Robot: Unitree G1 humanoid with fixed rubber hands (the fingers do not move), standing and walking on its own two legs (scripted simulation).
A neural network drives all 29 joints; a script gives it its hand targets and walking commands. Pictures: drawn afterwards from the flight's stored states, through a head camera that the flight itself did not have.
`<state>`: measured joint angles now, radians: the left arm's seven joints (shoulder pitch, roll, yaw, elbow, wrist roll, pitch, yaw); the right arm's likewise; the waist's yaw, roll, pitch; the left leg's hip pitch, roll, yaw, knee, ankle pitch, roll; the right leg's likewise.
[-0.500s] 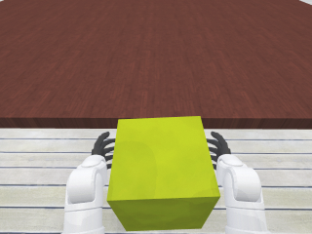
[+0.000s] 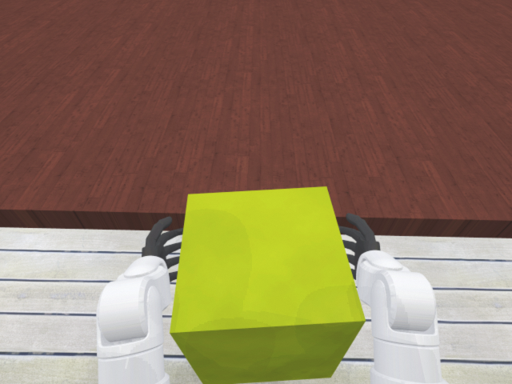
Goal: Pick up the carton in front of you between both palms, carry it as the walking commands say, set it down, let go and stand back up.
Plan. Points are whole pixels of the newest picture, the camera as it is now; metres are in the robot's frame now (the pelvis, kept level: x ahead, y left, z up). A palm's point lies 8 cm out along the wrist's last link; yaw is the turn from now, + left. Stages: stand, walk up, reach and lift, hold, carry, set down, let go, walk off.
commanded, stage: carry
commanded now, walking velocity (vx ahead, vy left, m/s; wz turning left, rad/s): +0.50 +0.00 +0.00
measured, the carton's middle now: (262, 290) +0.27 +0.00 +0.01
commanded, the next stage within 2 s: none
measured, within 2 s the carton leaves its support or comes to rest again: neither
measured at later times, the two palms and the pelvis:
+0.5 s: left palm (194, 112) +0.61 +0.13 +0.12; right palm (334, 110) +0.63 -0.16 +0.11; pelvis +0.34 -0.03 +0.00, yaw +4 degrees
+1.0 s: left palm (198, 29) +1.05 +0.17 +0.13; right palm (297, 30) +1.04 -0.13 +0.14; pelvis +0.65 +0.03 +0.00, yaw +1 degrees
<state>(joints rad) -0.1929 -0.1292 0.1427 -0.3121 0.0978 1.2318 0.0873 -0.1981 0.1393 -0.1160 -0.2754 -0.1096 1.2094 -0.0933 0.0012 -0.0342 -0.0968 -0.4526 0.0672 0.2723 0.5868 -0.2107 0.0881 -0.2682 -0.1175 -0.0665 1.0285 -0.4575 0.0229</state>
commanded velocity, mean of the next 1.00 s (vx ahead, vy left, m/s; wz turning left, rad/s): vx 0.50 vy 0.00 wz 0.00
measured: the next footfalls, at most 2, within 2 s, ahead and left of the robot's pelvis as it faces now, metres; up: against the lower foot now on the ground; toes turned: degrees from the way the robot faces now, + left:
right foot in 0.38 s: +0.45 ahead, -0.11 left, +0.00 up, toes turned -10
left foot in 0.86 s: +0.75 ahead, +0.09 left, +0.00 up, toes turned +10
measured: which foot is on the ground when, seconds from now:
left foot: down 0.00-0.38, up 0.40-0.84, down 0.86-1.00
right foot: up 0.00-0.36, down 0.38-0.86, up 0.88-1.00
